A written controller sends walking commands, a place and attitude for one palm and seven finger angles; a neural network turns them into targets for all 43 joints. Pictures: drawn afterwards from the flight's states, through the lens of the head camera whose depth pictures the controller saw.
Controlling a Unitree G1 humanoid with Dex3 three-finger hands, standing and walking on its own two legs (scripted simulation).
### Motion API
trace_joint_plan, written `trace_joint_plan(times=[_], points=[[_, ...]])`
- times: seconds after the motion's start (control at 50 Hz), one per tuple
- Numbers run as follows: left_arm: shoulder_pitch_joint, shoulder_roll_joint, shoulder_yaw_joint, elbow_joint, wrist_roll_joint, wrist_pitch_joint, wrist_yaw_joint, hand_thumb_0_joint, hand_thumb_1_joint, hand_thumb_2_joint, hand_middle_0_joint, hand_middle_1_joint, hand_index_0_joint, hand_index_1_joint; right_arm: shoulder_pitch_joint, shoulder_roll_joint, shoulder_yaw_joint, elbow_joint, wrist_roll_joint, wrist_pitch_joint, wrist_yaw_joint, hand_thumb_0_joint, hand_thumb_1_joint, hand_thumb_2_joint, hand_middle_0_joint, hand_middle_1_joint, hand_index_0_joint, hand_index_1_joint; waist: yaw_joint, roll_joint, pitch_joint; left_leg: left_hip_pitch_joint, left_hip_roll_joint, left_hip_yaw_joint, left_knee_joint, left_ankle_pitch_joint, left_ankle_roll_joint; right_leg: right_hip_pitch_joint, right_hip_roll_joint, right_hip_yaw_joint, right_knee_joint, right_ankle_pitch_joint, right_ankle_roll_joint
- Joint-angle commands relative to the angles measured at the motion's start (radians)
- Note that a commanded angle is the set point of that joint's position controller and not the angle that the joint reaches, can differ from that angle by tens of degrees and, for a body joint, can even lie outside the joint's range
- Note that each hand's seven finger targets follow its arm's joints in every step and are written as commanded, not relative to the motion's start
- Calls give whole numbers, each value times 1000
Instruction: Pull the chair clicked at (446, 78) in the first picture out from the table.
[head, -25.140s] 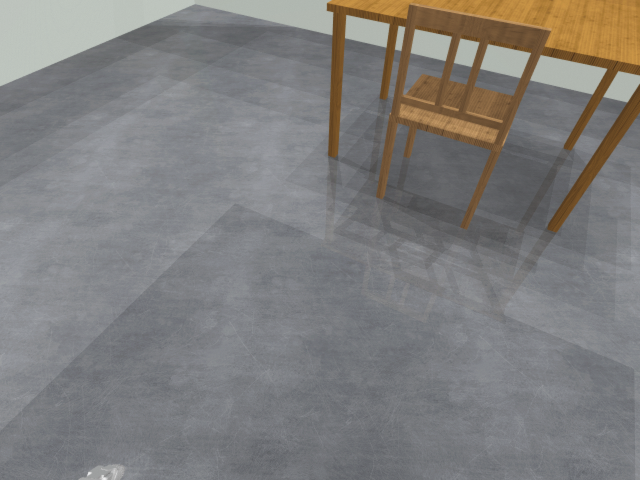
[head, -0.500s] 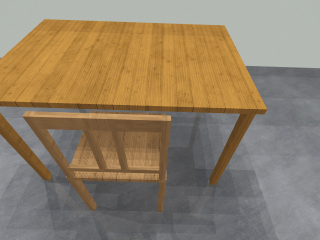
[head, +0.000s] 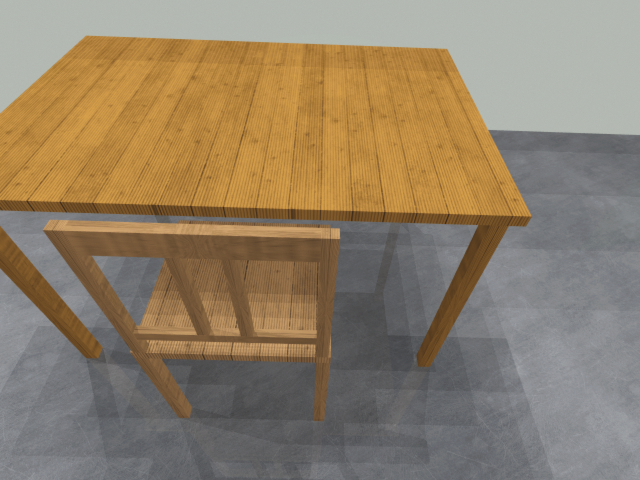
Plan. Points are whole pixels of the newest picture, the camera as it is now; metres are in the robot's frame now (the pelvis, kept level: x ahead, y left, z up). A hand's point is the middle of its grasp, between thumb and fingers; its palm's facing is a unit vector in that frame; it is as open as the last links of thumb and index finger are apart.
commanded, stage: look again from close up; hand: left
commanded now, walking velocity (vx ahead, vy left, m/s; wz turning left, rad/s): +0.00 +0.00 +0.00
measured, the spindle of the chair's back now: (190, 297) +0.43 +0.27 -0.12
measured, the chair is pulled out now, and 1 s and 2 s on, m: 0.00 0.00 0.00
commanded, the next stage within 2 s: raise the hand toward the chair's back in 0.14 s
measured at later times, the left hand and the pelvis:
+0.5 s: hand (186, 427) +0.18 +0.18 -0.02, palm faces +0.12 -0.99 -0.03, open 8.0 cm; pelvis -0.04 +0.01 -0.04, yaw +2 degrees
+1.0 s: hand (189, 454) +0.16 +0.18 -0.06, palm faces -0.01 -1.00 -0.02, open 12.2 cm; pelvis -0.05 +0.01 -0.10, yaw +2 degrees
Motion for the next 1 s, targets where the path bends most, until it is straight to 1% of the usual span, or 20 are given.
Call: trace_joint_plan(times=[0.0, 0.2, 0.22, 0.24, 0.26, 0.28, 0.3, 0.34, 0.36, 0.38, 0.42, 0.46, 0.5, 0.54, 0.6, 0.68, 0.76, 0.86, 0.94, 0.98], points=[[92, 84, 13, -27, -5, -14, 5, 0, 900, 900, -200, -300, -200, -300, 73, -78, -10, -21, 4, -19, -6, 0, -900, -900, 200, 300, 200, 300, -6, 21, 59, 18, 82, -103, -53, 156, 36, -91, -149, 149, -96, 195, 25], [99, 80, 12, -25, -5, -14, 5, 0, 900, 900, -200, -300, -200, -300, 82, -69, -9, -15, 5, -19, -7, 0, -900, -900, 200, 300, 200, 300, -7, 10, 73, 6, 81, -106, -56, 145, 37, -99, -148, 148, -101, 183, 25], [132, 107, 28, 17, 16, -43, 35, 0, 900, 900, -200, -300, -200, -300, -41, -108, -12, -99, 4, -22, 2, 0, -900, -900, 200, 300, 200, 300, 24, 46, 122, -110, 68, -54, 171, 107, 0, -113, -226, 219, -97, 652, 85], [-574, 461, 216, -1455, -215, -198, 36, 0, 877, 890, -198, -296, -198, -296, -73, -345, -90, -408, 12, -157, -91, 0, -900, -900, 200, 300, 200, 300, -131, 285, -269, 202, -8, -30, 47, 224, 17, -96, -146, 156, -71, 562, 68], [-307, 294, 95, -1330, -123, -171, 68, 0, 853, 880, -195, -293, -195, -293, -98, -252, -33, -397, 6, -256, -92, 0, -900, -900, 200, 300, 200, 300, -36, 368, -290, 219, 0, -19, 8, 359, 22, -53, -92, 103, 22, 358, 9], [51, 57, 2, -972, -132, -64, 75, 0, 830, 870, -193, -289, -193, -289, -36, -204, -32, -381, 16, -301, -56, 0, -900, -900, 200, 300, 200, 300, -25, 193, -206, 149, 20, -45, 9, 423, 31, -110, -67, 28, 73, 252, 25], [-36, -24, -81, -1088, -159, -74, 58, 0, 807, 860, -191, -285, -191, -285, -56, -230, -30, -414, 33, -311, -43, 0, -900, -900, 200, 300, 200, 300, -30, 85, -141, 55, 23, -71, 50, 302, 38, -147, -68, -2, 65, 205, 42], [-26, -45, -109, -1005, -175, -144, 34, 0, 760, 840, -186, -278, -186, -278, -101, -248, -31, -468, 38, -340, -48, 0, -900, -900, 200, 300, 200, 300, -82, -152, 35, -112, 0, -93, 117, 7, 57, -341, -70, 2, 51, 10, 61], [-86, -36, -105, -1007, -188, -201, 6, 0, 737, 830, -184, -274, -184, -274, -81, -280, -41, -490, 27, -351, -36, 0, -900, -900, 200, 300, 200, 300, -103, -243, 27, -193, -15, -106, 188, -81, 54, -452, -75, 8, 81, -120, 71], [-112, -23, -67, -975, -192, -269, -24, 0, 713, 820, -181, -271, -181, -271, -92, -282, -60, -511, 11, -360, -29, 0, -900, -900, 200, 300, 200, 300, -88, -269, -15, -278, -23, -109, 257, -131, 43, -529, -76, 12, 138, -213, 70], [62, -55, -34, -887, -221, -406, -111, 0, 667, 800, -177, -263, -177, -263, -134, -268, -80, -575, -2, -373, -4, 0, -900, -900, 200, 300, 200, 300, -20, -277, -83, -427, -30, -105, 355, -173, 17, -606, -70, 28, 251, -281, 55], [229, -31, 36, -899, -260, -538, -220, 0, 620, 780, -172, -256, -172, -256, -157, -258, -87, -634, 2, -361, 38, 0, -900, -900, 200, 300, 200, 300, 63, -106, -212, -492, -44, -79, 437, -103, -5, -557, -76, 52, 392, -128, 29], [236, 58, 130, -934, -251, -636, -286, 0, 573, 760, -167, -249, -167, -249, -188, -256, -102, -690, 0, -329, 60, 0, -900, -900, 200, 300, 200, 300, 79, -46, -294, -574, -48, -53, 534, -64, -4, -583, -74, 68, 516, -14, 22], [275, 141, 213, -951, -207, -578, -259, 0, 527, 740, -163, -241, -163, -241, -218, -257, -110, -751, 6, -268, 64, 0, -900, -900, 200, 300, 200, 300, 105, -13, -312, -627, -48, -30, 559, -80, 6, -592, -67, 79, 556, -31, 20], [112, 108, 134, -1209, -197, -476, -201, 0, 457, 710, -156, -230, -156, -230, -248, -240, -86, -866, 21, -204, 42, 0, -900, -900, 200, 300, 200, 300, 67, 43, -310, -631, -49, -36, 571, -156, 24, -634, -62, 102, 537, -135, 23], [-26, 115, 109, -1464, -183, -511, -119, 0, 363, 670, -146, -216, -146, -216, -147, -212, -75, -860, 12, -184, 7, 0, -900, -900, 200, 300, 200, 300, -11, 95, -367, -573, -14, -80, 629, -87, 41, -667, -43, 105, 549, -57, 29], [-126, 95, 36, -1423, -190, -555, -183, 0, 270, 630, -137, -201, -137, -201, -137, -220, -47, -809, 5, -219, -18, 0, -900, -900, 200, 300, 200, 300, -83, 71, -315, -611, 2, -112, 677, -120, 47, -769, -33, 81, 552, -108, 38], [-19, 130, 90, -1261, -242, -424, -292, 0, 153, 580, -125, -183, -125, -183, -146, -235, -37, -790, 28, -243, -37, 0, -900, -900, 200, 300, 200, 300, -42, 14, -363, -664, -5, -114, 652, -187, 41, -696, -43, 84, 505, -224, 46], [34, 204, 219, -1282, -261, -337, -245, 0, 60, 540, -116, -168, -116, -168, -172, -217, -42, -787, 30, -236, -44, 0, -900, -900, 200, 300, 200, 300, 17, 18, -431, -626, -6, -108, 615, -115, 38, -596, -50, 84, 492, -153, 49], [28, 175, 213, -1332, -267, -351, -209, 0, 13, 520, -111, -161, -111, -161, -164, -202, -43, -783, 24, -237, -38, 0, -900, -900, 200, 300, 200, 300, 13, 11, -435, -615, -5, -104, 609, -73, 37, -567, -57, 83, 499, -84, 53]])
